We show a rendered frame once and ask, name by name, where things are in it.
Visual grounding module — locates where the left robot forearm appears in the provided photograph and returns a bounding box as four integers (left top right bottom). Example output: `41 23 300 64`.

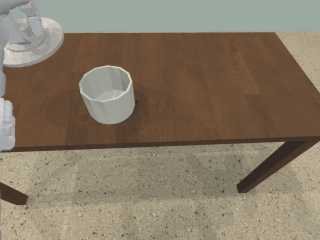
0 0 10 98

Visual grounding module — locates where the pot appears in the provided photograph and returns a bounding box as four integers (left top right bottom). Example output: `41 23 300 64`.
79 65 135 125

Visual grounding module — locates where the table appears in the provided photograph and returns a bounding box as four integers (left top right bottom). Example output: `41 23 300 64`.
0 32 320 205

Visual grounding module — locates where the robot left upper arm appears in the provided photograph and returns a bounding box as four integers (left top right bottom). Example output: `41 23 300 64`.
0 98 16 240

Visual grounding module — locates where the lid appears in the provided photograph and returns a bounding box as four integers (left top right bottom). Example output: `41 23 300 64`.
3 17 64 68

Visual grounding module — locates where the knob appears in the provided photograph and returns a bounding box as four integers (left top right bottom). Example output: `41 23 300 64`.
15 19 33 38

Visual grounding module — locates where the robot left hand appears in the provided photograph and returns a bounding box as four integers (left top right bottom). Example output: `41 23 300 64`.
2 0 44 45

